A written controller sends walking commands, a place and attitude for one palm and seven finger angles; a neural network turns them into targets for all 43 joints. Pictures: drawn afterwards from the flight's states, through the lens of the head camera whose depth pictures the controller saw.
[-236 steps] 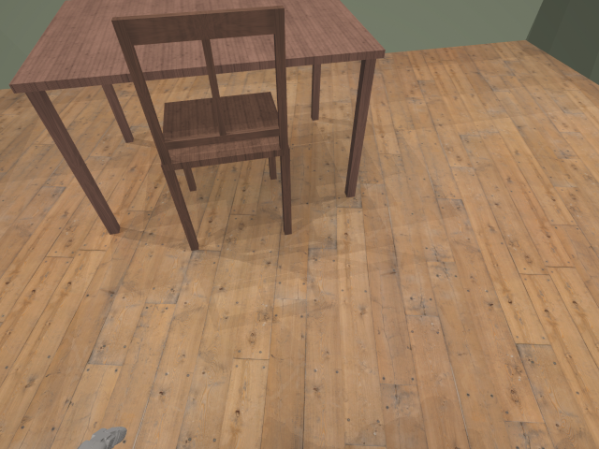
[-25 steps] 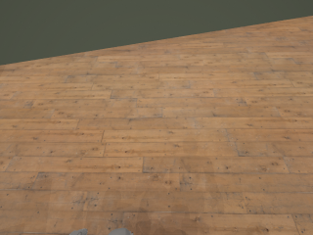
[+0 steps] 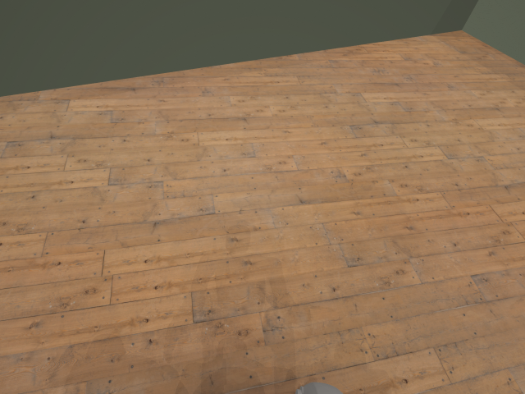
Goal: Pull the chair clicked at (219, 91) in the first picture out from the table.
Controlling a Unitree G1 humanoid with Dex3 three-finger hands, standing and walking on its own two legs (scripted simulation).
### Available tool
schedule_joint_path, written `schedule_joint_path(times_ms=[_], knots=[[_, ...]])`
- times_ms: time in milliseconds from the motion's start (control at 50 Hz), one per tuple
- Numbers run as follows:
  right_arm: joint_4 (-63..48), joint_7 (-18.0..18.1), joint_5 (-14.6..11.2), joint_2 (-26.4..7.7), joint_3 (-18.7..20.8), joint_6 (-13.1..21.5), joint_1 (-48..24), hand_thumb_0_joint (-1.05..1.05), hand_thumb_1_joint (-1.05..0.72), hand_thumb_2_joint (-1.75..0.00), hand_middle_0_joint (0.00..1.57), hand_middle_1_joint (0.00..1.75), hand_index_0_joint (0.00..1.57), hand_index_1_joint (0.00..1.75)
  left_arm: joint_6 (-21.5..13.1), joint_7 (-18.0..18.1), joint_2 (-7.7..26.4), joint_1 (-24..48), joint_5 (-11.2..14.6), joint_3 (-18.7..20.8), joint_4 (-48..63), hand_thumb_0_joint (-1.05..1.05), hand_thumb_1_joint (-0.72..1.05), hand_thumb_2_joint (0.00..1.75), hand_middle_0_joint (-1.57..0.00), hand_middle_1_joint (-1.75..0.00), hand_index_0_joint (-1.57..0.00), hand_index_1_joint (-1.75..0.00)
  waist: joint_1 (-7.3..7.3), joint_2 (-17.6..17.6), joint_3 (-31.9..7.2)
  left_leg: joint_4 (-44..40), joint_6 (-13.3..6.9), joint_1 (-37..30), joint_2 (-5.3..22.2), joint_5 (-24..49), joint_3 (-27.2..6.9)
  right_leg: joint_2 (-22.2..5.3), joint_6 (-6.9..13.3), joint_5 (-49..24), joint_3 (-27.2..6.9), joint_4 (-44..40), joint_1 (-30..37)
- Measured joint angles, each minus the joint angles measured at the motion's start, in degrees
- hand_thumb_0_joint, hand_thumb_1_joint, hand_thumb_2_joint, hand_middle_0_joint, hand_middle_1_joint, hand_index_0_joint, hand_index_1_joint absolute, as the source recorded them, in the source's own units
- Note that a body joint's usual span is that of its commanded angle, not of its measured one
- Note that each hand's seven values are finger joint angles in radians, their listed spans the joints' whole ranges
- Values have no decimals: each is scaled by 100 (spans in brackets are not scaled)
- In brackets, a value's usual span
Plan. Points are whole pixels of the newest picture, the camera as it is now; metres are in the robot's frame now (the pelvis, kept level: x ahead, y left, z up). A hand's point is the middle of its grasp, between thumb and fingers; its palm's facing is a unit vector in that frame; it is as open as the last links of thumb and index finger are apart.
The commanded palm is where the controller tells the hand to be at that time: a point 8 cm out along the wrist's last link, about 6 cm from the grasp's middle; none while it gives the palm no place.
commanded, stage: walk to a spot facing it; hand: left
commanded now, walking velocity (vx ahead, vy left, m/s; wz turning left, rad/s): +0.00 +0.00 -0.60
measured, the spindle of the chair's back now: out of the picture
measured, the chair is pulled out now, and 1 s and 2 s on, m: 0.00 0.00 0.00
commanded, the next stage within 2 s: turn to face it in 0.24 s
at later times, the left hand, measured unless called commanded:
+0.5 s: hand (219, 327) +0.26 +0.09 -0.16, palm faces -0.28 -0.93 -0.25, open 7.4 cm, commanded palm none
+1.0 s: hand out of the picture +0.13 +0.21 -0.18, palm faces +0.08 -0.97 -0.24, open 7.4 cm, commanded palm none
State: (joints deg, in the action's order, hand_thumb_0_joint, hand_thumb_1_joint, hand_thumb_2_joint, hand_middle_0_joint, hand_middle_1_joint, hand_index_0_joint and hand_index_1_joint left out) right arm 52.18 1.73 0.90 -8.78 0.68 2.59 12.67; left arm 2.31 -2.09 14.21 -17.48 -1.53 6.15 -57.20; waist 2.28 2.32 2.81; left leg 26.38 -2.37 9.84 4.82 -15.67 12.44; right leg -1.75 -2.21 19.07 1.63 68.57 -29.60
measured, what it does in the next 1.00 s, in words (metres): steps on the spot: right foot, then left foot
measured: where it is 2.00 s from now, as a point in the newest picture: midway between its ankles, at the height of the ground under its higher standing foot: outside the picture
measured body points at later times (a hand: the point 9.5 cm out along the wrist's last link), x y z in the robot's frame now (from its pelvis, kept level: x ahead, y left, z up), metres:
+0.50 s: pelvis +0.08 -0.04 -0.01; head +0.09 -0.07 +0.43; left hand +0.27 +0.14 -0.14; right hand +0.01 -0.27 -0.18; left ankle +0.07 +0.11 -0.66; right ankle +0.08 -0.12 -0.74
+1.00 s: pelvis +0.09 -0.01 +0.00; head +0.12 +0.02 +0.44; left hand +0.13 +0.26 -0.16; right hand +0.14 -0.25 -0.14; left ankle +0.12 +0.06 -0.74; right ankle +0.05 -0.18 -0.65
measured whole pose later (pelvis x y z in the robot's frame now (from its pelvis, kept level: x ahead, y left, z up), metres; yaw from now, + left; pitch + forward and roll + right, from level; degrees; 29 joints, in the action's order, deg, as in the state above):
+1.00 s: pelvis +0.09 -0.01 +0.00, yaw +1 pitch +1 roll -2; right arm 54.3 0.9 0.9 -10.3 3.1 -0.7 14.1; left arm 3.5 0.8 14.0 -12.1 -1.2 5.7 -56.5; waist -0.4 0.6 3.2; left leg 27.1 -4.3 17.3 -0.4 -11.2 4.2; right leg -4.8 -4.5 19.8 0.6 66.0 -28.7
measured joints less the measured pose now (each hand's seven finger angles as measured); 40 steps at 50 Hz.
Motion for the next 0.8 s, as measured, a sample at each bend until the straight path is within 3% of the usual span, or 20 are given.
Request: schedule_joint_path(times_ms=[100,180,280,320,340,380,420,460,520,580,740,760,800], knots=[[300,45,-9,-78,117,-81,390,0,-93,-89,20,30,20,30,87,29,-5,430,-3,23,206,1,91,90,-20,-30,-19,-30,-146,-55,69,-138,1,-291,54,-154,351,-163,-115,-335,100,-281,-294],[472,23,24,-123,177,-152,623,0,-92,-89,20,30,20,30,148,27,-58,795,-7,-19,304,1,91,90,-20,-30,-19,-30,-306,-93,162,-18,66,-437,108,-385,650,-239,-118,-330,287,-1127,-124],[581,-31,51,-195,256,-238,793,0,-91,-90,20,30,20,30,107,29,-171,1184,-9,-114,460,1,91,90,-20,-30,-19,-30,-515,-217,291,439,242,-517,275,-832,1060,-131,56,-35,512,-2319,387],[592,-64,27,-224,281,-272,889,0,-91,-90,20,30,20,30,6,30,-195,1274,-14,-168,561,1,91,90,-20,-30,-19,-30,-557,-304,300,924,355,-425,450,-1099,1157,-2,189,-250,602,-2960,760],[591,-91,-2,-221,283,-307,934,0,-91,-90,20,30,20,30,-93,39,-182,1307,-24,-192,613,1,91,90,-20,-30,-19,-30,-552,-307,290,1472,414,-213,571,-1188,1099,45,419,-453,589,-3166,885],[604,-86,-50,-251,274,-441,800,0,-91,-90,20,30,20,30,-251,110,-214,1389,34,-243,640,1,91,90,-20,-30,-19,-30,-570,-381,391,3035,562,477,548,-1635,316,133,644,-204,545,-2875,823],[601,-49,-68,-260,268,-520,653,1,-91,-90,20,30,20,30,-275,201,-285,1372,71,-297,615,1,91,90,-20,-30,-19,-30,-587,-428,405,4038,580,1012,381,-1592,-334,184,668,-96,513,-2954,994],[597,-35,-45,-252,249,-546,498,1,-91,-90,20,30,20,30,-267,269,-363,1277,78,-355,535,1,90,90,-20,-30,-19,-30,-579,-451,298,4403,584,1394,286,-1288,-695,222,607,-191,458,-3234,1191],[526,-29,-33,-198,211,-514,356,0,-91,-90,20,30,20,30,-247,303,-483,1133,50,-453,356,1,90,90,-20,-30,-20,-30,-645,-482,86,3946,579,1642,218,-840,-989,225,612,-347,483,-3653,1452],[508,-58,-41,-104,178,-488,344,0,-91,-90,19,30,20,30,-219,284,-606,1064,40,-504,259,1,90,90,-20,-30,-20,-30,-659,-484,-65,3260,582,1615,180,-669,-1049,180,590,-360,655,-3852,1645],[534,-153,-31,-11,223,-560,256,1,-92,-90,20,30,20,30,-205,322,-586,948,11,-381,313,0,91,90,-21,-30,-20,-30,-376,-195,-8,1777,560,1062,-21,-651,-583,-148,405,-41,1262,-3490,1668],[483,-169,-25,-33,231,-534,261,1,-92,-90,20,30,20,30,-182,326,-541,904,24,-354,311,0,91,90,-21,-30,-20,-30,-368,-172,0,1403,529,913,-44,-345,-540,-207,356,53,1344,-3319,1599],[402,-180,6,-40,253,-458,226,0,-92,-90,20,30,20,30,-85,335,-411,833,68,-275,282,0,91,90,-21,-30,-20,-30,-357,-30,28,1338,81,986,-213,-334,-526,-372,181,572,1229,-2651,1270]])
